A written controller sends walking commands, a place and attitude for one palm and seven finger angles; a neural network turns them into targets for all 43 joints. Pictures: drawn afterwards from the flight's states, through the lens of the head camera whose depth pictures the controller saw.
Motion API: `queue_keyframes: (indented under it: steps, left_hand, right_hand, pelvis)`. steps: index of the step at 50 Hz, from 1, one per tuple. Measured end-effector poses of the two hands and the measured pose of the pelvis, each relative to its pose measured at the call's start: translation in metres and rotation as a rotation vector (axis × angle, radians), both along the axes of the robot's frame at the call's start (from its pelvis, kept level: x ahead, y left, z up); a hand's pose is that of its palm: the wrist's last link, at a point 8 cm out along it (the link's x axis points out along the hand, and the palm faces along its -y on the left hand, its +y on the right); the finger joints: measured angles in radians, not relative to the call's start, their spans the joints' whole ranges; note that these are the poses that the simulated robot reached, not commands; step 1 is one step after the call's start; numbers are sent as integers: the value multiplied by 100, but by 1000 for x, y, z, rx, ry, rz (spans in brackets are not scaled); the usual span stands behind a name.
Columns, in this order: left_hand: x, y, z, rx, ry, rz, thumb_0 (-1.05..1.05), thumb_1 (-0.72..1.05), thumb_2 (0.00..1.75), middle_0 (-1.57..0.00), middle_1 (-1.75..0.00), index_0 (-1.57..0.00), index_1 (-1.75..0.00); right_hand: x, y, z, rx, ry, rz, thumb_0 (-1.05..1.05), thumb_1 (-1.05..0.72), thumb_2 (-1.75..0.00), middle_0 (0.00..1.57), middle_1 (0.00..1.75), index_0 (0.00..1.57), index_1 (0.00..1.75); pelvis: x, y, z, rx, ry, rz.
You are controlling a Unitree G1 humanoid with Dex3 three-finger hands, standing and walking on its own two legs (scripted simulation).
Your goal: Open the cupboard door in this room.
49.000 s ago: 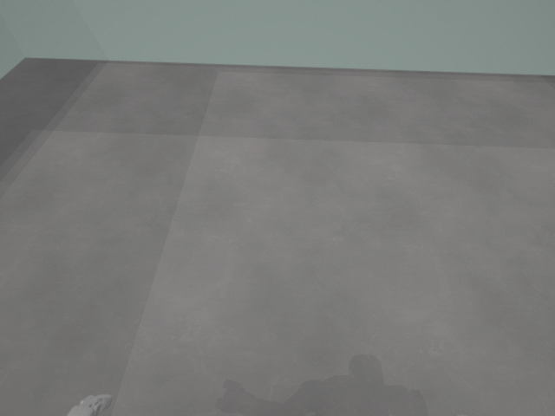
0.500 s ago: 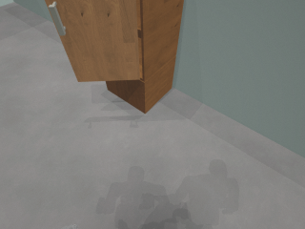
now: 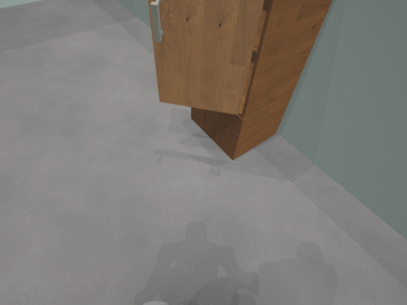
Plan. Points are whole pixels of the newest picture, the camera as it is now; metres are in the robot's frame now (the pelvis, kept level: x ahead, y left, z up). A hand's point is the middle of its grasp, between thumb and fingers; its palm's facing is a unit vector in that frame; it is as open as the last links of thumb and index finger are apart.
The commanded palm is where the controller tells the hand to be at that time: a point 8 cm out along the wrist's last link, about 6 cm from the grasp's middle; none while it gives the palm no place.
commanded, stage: take the last steps up to it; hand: left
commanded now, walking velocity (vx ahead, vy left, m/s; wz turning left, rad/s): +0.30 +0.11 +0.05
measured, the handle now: (158, 20) +1.00 +0.29 +0.04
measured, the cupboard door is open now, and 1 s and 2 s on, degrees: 42 42 42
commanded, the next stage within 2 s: come to a stop and stand still in 1.10 s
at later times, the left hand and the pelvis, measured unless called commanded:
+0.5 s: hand (134, 233) +0.28 +0.21 -0.16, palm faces -0.07 -0.98 -0.18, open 7.4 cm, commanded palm none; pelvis +0.15 +0.04 -0.01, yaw -1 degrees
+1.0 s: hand (116, 244) +0.26 +0.25 -0.19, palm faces +0.11 -0.98 -0.14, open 7.3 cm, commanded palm none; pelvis +0.32 +0.09 -0.01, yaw +1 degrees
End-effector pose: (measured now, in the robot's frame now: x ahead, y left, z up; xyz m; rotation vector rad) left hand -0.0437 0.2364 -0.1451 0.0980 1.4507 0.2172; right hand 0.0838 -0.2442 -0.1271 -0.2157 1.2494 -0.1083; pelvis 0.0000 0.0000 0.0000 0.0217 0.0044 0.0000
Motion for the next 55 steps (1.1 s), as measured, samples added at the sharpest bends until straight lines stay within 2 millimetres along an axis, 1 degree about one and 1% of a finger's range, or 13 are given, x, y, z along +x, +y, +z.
queue_keyframes:
  steps: [4,7,14,21,26,28,30,32,38,43,48,51,55]
  left_hand:
    - [-8,26,-15,-18,90,17,1,91,89,-20,-30,-20,-30]
    - [19,40,-12,-17,75,-1,1,91,89,-20,-30,-20,-30]
    - [133,52,2,-13,-134,-58,1,92,90,-19,-30,-20,-30]
    - [255,37,10,-16,-280,-159,1,92,90,-19,-30,-20,-30]
    - [336,14,9,-12,-363,-228,1,91,90,-20,-30,-20,-30]
    - [355,8,7,-5,-405,-221,1,91,89,-20,-30,-20,-30]
    - [358,4,8,-6,-404,-198,0,91,89,-20,-30,-20,-30]
    - [351,3,8,-7,-361,-169,0,91,89,-20,-30,-20,-30]
    - [330,28,14,40,-248,-73,-3,97,89,-20,-30,-20,-30]
    - [306,42,8,6,-111,-24,-2,95,89,-20,-30,-20,-30]
    - [292,57,-9,-50,28,32,0,93,89,-20,-30,-20,-30]
    - [300,70,-20,-68,88,30,0,92,89,-20,-30,-20,-30]
    - [343,84,-15,-60,58,-8,1,92,89,-20,-30,-20,-30]
  right_hand:
    - [35,26,-1,-27,-102,26,0,-91,-90,20,30,20,30]
    - [34,43,1,-26,-99,9,0,-91,-90,20,30,20,30]
    - [-5,65,-2,-3,65,-65,0,-93,-89,20,30,20,30]
    - [-46,79,-12,44,262,-168,0,-92,-89,20,30,20,30]
    - [-54,83,-23,86,391,-230,0,-91,-89,20,30,20,30]
    - [-46,81,-28,99,429,-236,0,-91,-89,20,30,20,30]
    - [-25,75,-28,100,424,-231,1,-91,-89,20,30,20,30]
    - [8,68,-27,93,382,-216,1,-91,-89,20,30,20,30]
    - [129,57,-17,71,179,-134,1,-91,-90,20,30,20,30]
    - [223,56,-8,25,51,-59,1,-94,-90,20,30,20,30]
    - [309,74,-1,-20,-65,11,1,-93,-90,20,30,20,30]
    - [342,89,-3,-45,-122,26,1,-93,-90,20,30,20,30]
    - [352,110,-1,-27,-108,4,0,-92,-90,20,30,20,30]
  pelvis:
    - [16,25,-12,-13,-4,2]
    - [29,36,-7,-18,-5,1]
    - [68,51,4,-18,-11,10]
    - [116,50,-1,-1,-18,-4]
    - [160,37,-15,2,-21,-13]
    - [174,30,-20,-2,-29,-5]
    - [185,28,-18,-10,-38,3]
    - [197,26,-12,-19,-37,9]
    - [234,28,3,-24,-12,21]
    - [268,46,5,-28,-10,23]
    - [309,75,-4,-40,-15,23]
    - [329,91,-13,-35,-20,13]
    - [350,101,-7,-24,-16,-7]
